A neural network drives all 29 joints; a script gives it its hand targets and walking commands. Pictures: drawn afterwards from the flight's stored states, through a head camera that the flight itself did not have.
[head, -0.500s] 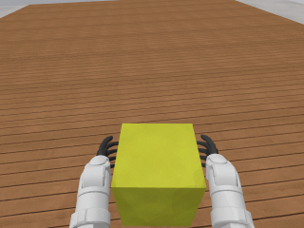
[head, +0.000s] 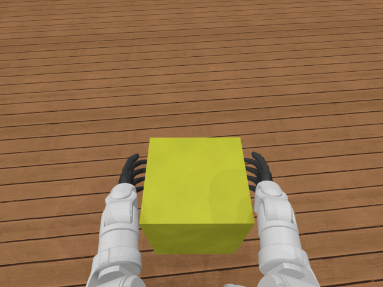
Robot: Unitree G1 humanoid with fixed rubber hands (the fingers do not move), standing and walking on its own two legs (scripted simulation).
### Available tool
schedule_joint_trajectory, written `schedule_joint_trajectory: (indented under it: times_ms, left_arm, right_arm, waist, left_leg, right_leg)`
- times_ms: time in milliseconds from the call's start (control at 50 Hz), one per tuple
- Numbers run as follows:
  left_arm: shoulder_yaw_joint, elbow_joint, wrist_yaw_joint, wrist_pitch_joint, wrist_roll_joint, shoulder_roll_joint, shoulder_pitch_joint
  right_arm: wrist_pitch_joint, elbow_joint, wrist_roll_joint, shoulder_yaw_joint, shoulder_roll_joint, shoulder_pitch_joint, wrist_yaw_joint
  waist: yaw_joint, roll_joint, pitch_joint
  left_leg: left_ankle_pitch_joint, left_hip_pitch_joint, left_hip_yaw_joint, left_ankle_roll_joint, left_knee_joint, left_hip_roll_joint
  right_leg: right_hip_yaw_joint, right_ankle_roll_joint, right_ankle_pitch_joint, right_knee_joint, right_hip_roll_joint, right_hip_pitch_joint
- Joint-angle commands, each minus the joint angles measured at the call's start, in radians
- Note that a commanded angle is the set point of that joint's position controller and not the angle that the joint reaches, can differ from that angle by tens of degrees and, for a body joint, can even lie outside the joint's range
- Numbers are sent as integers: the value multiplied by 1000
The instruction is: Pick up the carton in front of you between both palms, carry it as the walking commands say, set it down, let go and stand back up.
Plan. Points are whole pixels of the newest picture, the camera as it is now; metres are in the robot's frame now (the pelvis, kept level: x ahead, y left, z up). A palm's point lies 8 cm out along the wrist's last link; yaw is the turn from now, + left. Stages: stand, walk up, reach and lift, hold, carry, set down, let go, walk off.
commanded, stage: set down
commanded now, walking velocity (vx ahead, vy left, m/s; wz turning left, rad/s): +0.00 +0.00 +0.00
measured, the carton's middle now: (195, 199) +0.33 +0.01 -0.09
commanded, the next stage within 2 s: none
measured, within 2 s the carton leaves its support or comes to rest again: neither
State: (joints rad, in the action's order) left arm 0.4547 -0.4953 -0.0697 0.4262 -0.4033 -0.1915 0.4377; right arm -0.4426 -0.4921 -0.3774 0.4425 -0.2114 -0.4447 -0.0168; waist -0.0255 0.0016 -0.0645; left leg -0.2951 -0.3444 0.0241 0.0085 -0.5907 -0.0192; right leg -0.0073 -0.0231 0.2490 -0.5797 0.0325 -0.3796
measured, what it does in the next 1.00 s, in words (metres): lowers itself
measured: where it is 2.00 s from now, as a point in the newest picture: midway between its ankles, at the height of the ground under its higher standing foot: outside the picture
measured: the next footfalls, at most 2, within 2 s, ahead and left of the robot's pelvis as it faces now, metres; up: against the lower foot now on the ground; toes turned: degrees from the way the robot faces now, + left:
none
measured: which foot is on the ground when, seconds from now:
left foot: down 0.00-1.00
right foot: down 0.00-1.00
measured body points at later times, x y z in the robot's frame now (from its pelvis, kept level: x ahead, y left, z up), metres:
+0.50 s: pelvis -0.06 +0.01 -0.13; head +0.15 +0.01 +0.27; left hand +0.37 +0.18 -0.20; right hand +0.38 -0.12 -0.20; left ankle +0.01 +0.12 -0.73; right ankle +0.03 -0.10 -0.73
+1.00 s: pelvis -0.08 +0.00 -0.26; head +0.21 +0.01 +0.08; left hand +0.40 +0.20 -0.36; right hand +0.42 -0.10 -0.37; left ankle +0.00 +0.12 -0.73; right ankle +0.03 -0.10 -0.73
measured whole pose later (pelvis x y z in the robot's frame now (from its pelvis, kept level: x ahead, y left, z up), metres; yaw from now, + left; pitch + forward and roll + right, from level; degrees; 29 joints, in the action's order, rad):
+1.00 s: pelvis -0.08 +0.00 -0.26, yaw +0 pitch +46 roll +0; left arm 0.46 -0.64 0.01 0.27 -0.16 0.02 0.95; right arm -0.26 -0.65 -0.19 0.41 -0.05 -0.97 0.10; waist -0.06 0.03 0.13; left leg -0.54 -2.00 0.00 0.00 -1.74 -0.03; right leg 0.01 -0.01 0.46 -1.70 0.04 -2.04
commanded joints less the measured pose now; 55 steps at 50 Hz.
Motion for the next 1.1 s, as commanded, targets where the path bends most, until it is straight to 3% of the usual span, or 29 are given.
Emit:
schedule_joint_trajectory:
  times_ms: [0, 100, 160, 240, 340, 400, 520, 800, 1080]
  left_arm:
    - [-390, -67, -138, -211, 123, -628, 415]
    - [-565, -57, -117, -335, 217, -701, 533]
    - [-623, -42, -103, -354, 253, -708, 592]
    - [-640, -27, -96, -323, 274, -735, 674]
    - [-544, -101, -115, -233, 246, -778, 760]
    - [-488, -141, -131, -189, 231, -783, 821]
    - [-459, -168, -152, -165, 235, -777, 914]
    - [-524, -148, -158, -174, 334, -711, 1052]
    - [-483, -177, -154, -174, 358, -607, 1201]
  right_arm:
    - [216, -94, 120, -405, -654, -388, -129]
    - [351, -71, 204, -592, -722, -528, -116]
    - [370, -59, 226, -643, -741, -589, -106]
    - [340, -61, 217, -642, -749, -640, -107]
    - [256, -132, 190, -561, -765, -736, -135]
    - [213, -179, 175, -503, -782, -795, -155]
    - [186, -210, 189, -478, -798, -900, -161]
    - [194, -196, 267, -541, -782, -1044, -86]
    - [200, -228, 302, -536, -692, -1219, -47]
  waist:
    - [-5, -10, 432]
    - [-7, -32, 787]
    - [-12, -14, 970]
    - [-2, 0, 1034]
    - [-8, -3, 927]
    - [-19, 1, 893]
    - [-41, 24, 995]
    - [-58, 43, 1212]
    - [-87, 64, 1181]
  left_leg:
    - [348, -185, 59, -4, -93, -76]
    - [451, -291, 61, -29, -254, -95]
    - [418, -378, 54, -36, -332, -104]
    - [291, -469, 50, -35, -398, -112]
    - [48, -631, 30, -28, -459, -118]
    - [-37, -729, 20, -23, -502, -119]
    - [12, -857, 2, -22, -629, -127]
    - [78, -1145, -34, -36, -906, -141]
    - [29, -1349, -62, -34, -1100, -130]
  right_leg:
    - [-87, 20, -399, -121, 64, 6]
    - [-85, 17, -459, -283, 85, -117]
    - [-78, 18, -456, -371, 94, -168]
    - [-46, 27, -288, -450, 106, -339]
    - [-22, 23, -17, -512, 117, -571]
    - [-13, 19, 63, -560, 120, -670]
    - [-8, 26, 29, -682, 124, -787]
    - [-1, 42, -65, -945, 146, -911]
    - [20, 45, -12, -1144, 147, -1065]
